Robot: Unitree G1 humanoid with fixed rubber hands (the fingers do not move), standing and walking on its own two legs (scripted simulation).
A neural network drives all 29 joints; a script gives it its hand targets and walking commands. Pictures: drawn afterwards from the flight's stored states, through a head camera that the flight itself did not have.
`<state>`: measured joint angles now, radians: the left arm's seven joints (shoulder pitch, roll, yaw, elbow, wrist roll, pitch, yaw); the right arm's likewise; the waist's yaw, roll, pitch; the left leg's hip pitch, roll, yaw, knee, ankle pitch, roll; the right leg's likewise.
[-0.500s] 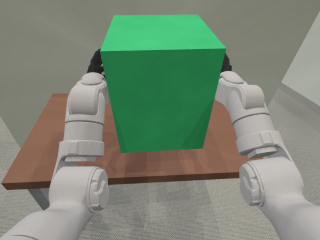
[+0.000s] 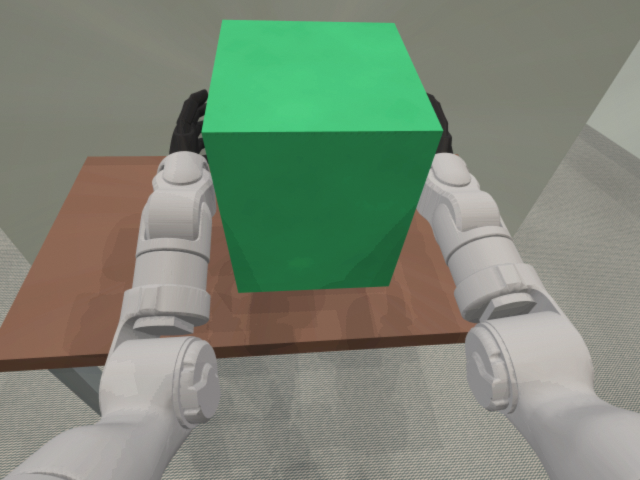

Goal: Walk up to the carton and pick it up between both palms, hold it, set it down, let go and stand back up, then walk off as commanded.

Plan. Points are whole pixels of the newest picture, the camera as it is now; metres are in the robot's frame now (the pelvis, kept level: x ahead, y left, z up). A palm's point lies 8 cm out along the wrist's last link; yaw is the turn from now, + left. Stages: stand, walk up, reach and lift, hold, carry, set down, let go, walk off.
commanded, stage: set down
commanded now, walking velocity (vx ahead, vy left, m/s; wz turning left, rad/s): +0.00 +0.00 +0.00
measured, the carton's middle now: (312, 164) +0.44 +0.03 +0.18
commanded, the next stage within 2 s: none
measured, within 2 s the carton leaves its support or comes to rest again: neither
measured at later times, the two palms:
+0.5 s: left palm (201, 172) +0.41 +0.16 +0.18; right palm (441, 163) +0.43 -0.13 +0.19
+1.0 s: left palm (201, 182) +0.42 +0.17 +0.15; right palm (426, 172) +0.45 -0.12 +0.16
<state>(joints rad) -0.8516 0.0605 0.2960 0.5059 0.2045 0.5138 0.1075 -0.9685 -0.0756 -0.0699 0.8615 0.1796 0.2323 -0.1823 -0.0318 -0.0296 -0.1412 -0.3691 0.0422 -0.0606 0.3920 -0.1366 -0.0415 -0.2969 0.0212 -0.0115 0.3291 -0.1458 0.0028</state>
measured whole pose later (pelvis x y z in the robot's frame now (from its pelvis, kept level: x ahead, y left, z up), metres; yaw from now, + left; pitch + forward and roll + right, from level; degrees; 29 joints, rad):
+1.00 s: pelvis +0.01 -0.01 +0.00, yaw +0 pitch +8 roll -1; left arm -0.80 -0.01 0.33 0.56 0.20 0.44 0.17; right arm -0.97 -0.08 -0.14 1.03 0.15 0.12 -0.09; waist 0.01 -0.03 -0.14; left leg -0.37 0.05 -0.06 0.39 -0.16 -0.05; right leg -0.30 0.03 -0.01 0.33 -0.16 -0.01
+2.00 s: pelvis +0.03 -0.02 +0.00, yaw -1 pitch +9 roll -1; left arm -0.78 -0.09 0.45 0.64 0.24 0.28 0.16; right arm -0.97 -0.03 -0.42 1.11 -0.15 -0.01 0.02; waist 0.07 -0.03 -0.08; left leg -0.37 0.07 -0.06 0.39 -0.18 -0.06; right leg -0.30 0.05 -0.01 0.33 -0.18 -0.03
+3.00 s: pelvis +0.03 -0.02 +0.00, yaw -1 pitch +9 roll -1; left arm -0.70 -0.14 0.51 0.65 0.29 0.14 0.14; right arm -0.93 0.01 -0.55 1.12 -0.31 -0.11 0.06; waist 0.08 -0.03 -0.06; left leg -0.37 0.07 -0.04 0.39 -0.18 -0.06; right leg -0.30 0.05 -0.01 0.33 -0.19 -0.03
